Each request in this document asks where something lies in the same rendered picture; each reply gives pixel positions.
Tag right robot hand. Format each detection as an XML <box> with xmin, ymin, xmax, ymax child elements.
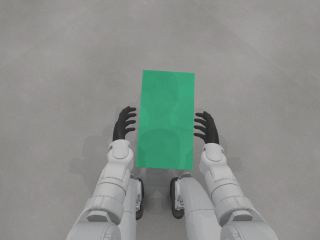
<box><xmin>193</xmin><ymin>111</ymin><xmax>220</xmax><ymax>145</ymax></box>

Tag robot right upper arm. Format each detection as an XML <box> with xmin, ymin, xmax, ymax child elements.
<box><xmin>220</xmin><ymin>220</ymin><xmax>278</xmax><ymax>240</ymax></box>

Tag robot left forearm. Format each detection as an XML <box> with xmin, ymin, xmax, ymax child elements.
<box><xmin>66</xmin><ymin>139</ymin><xmax>134</xmax><ymax>240</ymax></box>

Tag left robot thigh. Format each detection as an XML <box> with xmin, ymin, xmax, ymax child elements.
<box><xmin>118</xmin><ymin>178</ymin><xmax>142</xmax><ymax>240</ymax></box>

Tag robot thigh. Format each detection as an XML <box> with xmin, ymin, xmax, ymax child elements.
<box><xmin>175</xmin><ymin>177</ymin><xmax>222</xmax><ymax>240</ymax></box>
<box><xmin>118</xmin><ymin>178</ymin><xmax>142</xmax><ymax>240</ymax></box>

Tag robot left upper arm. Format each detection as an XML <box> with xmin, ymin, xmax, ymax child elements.
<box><xmin>67</xmin><ymin>221</ymin><xmax>121</xmax><ymax>240</ymax></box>

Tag carton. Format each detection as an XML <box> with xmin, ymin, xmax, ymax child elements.
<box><xmin>135</xmin><ymin>70</ymin><xmax>195</xmax><ymax>170</ymax></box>

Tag right robot thigh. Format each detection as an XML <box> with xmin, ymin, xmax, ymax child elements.
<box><xmin>175</xmin><ymin>177</ymin><xmax>222</xmax><ymax>240</ymax></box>

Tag left robot hand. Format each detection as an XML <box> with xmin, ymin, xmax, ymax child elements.
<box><xmin>112</xmin><ymin>106</ymin><xmax>137</xmax><ymax>141</ymax></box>

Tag robot right forearm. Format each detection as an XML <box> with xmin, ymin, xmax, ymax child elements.
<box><xmin>199</xmin><ymin>143</ymin><xmax>279</xmax><ymax>240</ymax></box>

